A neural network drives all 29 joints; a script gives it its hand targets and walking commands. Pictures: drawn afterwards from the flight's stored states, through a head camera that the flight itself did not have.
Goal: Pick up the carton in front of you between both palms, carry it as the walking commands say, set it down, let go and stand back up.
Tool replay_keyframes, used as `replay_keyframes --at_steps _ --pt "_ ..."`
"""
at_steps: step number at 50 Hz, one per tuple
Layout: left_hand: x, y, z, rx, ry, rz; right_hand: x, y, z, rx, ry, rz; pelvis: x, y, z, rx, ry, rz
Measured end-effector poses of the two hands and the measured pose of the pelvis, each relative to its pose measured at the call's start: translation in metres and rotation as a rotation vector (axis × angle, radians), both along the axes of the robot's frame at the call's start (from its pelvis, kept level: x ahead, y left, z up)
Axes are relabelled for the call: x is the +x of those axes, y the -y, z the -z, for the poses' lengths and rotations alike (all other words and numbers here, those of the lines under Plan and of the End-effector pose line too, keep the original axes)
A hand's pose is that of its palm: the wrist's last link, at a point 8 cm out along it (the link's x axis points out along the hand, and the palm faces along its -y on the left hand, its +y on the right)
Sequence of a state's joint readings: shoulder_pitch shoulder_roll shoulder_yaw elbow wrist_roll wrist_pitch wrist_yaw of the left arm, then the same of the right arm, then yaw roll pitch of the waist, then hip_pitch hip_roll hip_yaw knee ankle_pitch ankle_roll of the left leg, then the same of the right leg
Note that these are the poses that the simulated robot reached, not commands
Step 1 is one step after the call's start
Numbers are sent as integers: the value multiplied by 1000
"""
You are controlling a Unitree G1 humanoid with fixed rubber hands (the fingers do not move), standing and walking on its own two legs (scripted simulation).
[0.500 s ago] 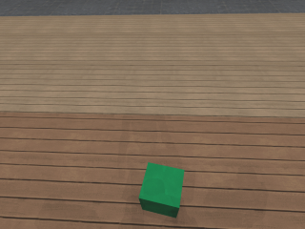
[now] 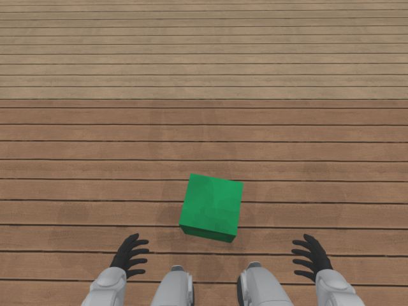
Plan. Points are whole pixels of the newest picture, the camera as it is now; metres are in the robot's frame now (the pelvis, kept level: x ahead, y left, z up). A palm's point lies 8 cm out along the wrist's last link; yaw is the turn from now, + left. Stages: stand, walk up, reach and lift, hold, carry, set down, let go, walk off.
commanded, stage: reach and lift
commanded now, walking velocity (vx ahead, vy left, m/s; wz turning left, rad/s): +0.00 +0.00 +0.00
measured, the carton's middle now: (211, 210) +0.41 +0.00 -0.59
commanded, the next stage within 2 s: none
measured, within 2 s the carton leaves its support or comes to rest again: neither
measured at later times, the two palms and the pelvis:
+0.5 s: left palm (138, 180) +0.39 +0.19 -0.14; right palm (295, 202) +0.32 -0.19 -0.14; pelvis -0.07 +0.01 -0.06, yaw +0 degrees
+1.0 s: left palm (152, 170) +0.47 +0.18 -0.25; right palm (279, 189) +0.38 -0.19 -0.25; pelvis -0.05 +0.01 -0.12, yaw -2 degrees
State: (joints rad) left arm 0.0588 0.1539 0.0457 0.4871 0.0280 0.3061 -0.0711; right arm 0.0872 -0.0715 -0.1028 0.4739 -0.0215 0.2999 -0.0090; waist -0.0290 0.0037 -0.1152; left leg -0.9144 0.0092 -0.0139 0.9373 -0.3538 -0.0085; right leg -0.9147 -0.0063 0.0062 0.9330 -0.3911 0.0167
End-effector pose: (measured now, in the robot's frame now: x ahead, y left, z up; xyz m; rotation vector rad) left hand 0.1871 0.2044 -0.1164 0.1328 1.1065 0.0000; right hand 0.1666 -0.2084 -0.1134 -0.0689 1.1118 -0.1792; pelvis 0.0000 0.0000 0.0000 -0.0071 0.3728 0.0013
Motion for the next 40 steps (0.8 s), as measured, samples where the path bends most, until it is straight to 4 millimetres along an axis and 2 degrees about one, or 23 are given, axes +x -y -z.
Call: replay_keyframes --at_steps 6,14,21,33,36,40 --pt "50 -1 7 2 107 41 23 5 4 -18 94 34 -21 -2 17 -4 -12 0" --pt "118 6 13 -12 176 70 80 -3 10 -19 190 76 -50 -7 37 -12 -24 1" --pt "173 14 21 -23 254 84 126 -14 21 -37 275 124 -65 -12 51 -20 -93 -3" --pt "267 15 38 -36 410 89 202 -15 41 -59 439 170 -66 -17 69 -31 -292 -4" --pt "281 15 44 -38 431 95 214 -15 46 -61 461 163 -61 -18 70 -33 -337 -4" --pt "288 17 57 -42 432 97 219 -14 57 -58 462 157 -54 -18 71 -34 -391 -2"
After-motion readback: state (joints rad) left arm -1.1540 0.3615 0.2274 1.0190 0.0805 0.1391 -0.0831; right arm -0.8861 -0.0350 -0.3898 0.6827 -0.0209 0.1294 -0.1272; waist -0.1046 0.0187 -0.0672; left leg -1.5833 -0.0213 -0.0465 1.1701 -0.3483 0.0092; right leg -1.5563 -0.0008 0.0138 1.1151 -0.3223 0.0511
